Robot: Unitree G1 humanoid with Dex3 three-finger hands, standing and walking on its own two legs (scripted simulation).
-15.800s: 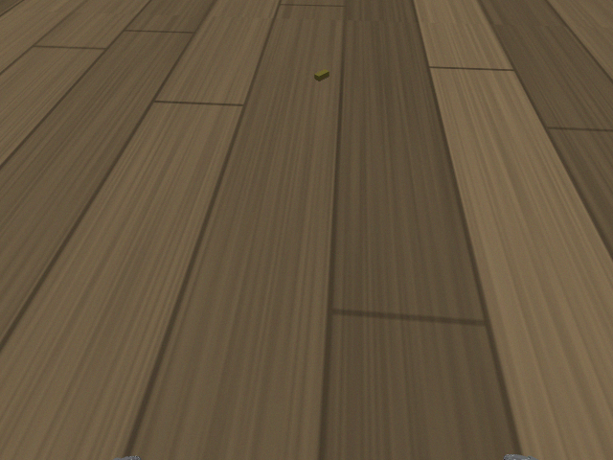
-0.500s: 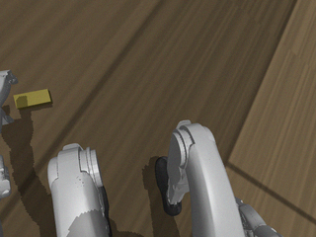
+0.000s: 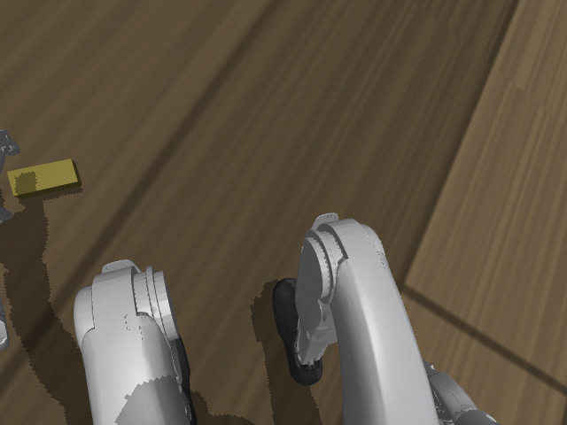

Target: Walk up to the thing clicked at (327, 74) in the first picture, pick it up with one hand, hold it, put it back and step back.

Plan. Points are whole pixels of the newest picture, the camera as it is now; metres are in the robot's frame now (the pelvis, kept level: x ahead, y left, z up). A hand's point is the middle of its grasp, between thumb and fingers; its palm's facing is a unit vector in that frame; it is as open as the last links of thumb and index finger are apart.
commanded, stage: rise first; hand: left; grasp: from above
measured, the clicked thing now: (46, 179) +0.48 +0.29 -0.30
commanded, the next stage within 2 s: approach in 0.12 s
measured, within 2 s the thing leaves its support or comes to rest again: neither
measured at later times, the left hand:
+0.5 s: hand (14, 175) +0.46 +0.29 -0.18, palm faces -0.43 -0.08 -0.90, open 10.8 cm
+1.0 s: hand (8, 188) +0.44 +0.30 -0.19, palm faces -0.52 -0.13 -0.84, open 11.8 cm
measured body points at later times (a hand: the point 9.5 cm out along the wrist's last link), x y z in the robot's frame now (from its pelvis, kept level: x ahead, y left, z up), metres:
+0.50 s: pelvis +0.00 +0.00 +0.00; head +0.25 +0.09 +0.37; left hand +0.48 +0.30 -0.13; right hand +0.06 -0.28 -0.09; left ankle +0.07 +0.12 -0.28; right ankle +0.11 -0.13 -0.28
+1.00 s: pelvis +0.00 +0.00 +0.00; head +0.26 +0.07 +0.36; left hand +0.47 +0.31 -0.15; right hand +0.03 -0.28 -0.09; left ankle +0.07 +0.12 -0.28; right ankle +0.11 -0.13 -0.28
